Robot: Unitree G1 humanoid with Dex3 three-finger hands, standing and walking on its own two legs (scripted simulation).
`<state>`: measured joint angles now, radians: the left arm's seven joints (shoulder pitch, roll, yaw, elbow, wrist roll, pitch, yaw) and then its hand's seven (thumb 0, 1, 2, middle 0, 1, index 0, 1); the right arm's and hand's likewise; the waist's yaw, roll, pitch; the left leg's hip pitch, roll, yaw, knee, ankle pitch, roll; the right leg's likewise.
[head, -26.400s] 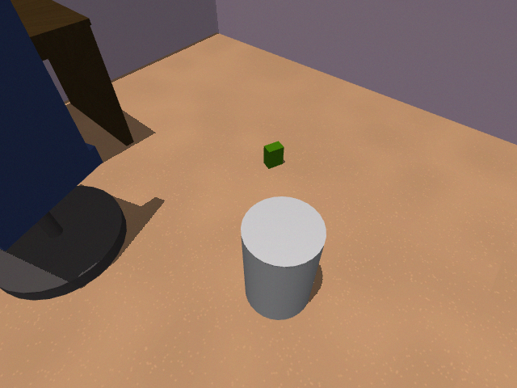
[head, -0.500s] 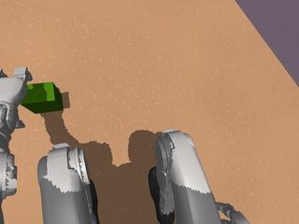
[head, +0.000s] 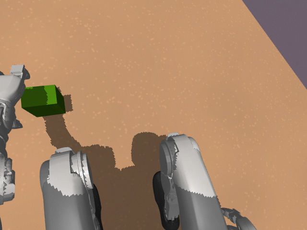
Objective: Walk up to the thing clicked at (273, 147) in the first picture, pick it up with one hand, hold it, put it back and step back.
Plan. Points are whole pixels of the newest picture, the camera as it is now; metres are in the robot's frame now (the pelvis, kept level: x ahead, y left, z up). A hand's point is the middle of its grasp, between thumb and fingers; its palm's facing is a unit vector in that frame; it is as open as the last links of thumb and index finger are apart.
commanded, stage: rise first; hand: left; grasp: from above
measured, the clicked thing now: (45, 102) +0.49 +0.27 -0.28
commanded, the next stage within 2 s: approach in 0.46 s
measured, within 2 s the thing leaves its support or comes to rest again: neither
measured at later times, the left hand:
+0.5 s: hand (14, 107) +0.43 +0.31 -0.16, palm faces -0.47 -0.05 -0.88, open 14.1 cm
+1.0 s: hand (46, 84) +0.50 +0.24 -0.15, palm faces -0.38 -0.03 -0.92, open 13.5 cm
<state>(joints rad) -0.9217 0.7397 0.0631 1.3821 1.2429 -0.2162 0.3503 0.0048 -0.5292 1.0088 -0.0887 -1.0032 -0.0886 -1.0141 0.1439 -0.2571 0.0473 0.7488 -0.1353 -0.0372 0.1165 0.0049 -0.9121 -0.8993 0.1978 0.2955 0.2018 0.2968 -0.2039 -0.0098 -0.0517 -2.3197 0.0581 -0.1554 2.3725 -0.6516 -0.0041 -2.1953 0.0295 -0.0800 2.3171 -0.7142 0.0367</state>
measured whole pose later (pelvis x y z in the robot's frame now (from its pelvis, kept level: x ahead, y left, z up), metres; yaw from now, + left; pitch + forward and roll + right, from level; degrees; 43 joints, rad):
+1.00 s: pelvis +0.00 -0.01 +0.00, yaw +0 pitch +34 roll -7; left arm -1.08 0.66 0.03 1.51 1.27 -0.12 0.44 0.01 -0.47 1.03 -0.11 -1.07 -0.12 -1.07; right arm 0.16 -0.26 0.09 0.74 -0.15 -0.06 0.11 0.00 -0.91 -0.89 0.20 0.30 0.20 0.30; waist -0.29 0.01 -0.06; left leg -2.33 0.07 -0.15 2.35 -0.63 -0.02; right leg -2.22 0.04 -0.08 2.30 -0.69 0.03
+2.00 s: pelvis +0.00 +0.00 -0.03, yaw -2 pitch +31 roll -9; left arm -1.02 0.79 0.08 1.59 1.27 -0.21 0.47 0.00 -0.47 1.03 -0.12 -0.98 -0.11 -0.99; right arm 0.18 -0.27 0.16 0.74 -0.21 -0.12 0.15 0.01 -0.90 -0.89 0.20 0.30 0.20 0.30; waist -0.32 -0.05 0.05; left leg -2.38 0.06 -0.20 2.47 -0.66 -0.02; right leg -2.26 0.05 -0.11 2.40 -0.70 0.04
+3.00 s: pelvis +0.00 +0.00 -0.03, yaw -5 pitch +29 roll -11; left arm -1.06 0.87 0.07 1.71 1.27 -0.20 0.56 0.00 -0.20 0.86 -0.31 -0.90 -0.36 -0.89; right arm 0.13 -0.30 0.22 0.70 -0.25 -0.18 0.21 0.00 -0.90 -0.90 0.20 0.30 0.20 0.30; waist -0.35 -0.08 0.08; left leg -2.37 0.06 -0.25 2.52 -0.68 -0.02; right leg -2.24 0.07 -0.14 2.41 -0.70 0.05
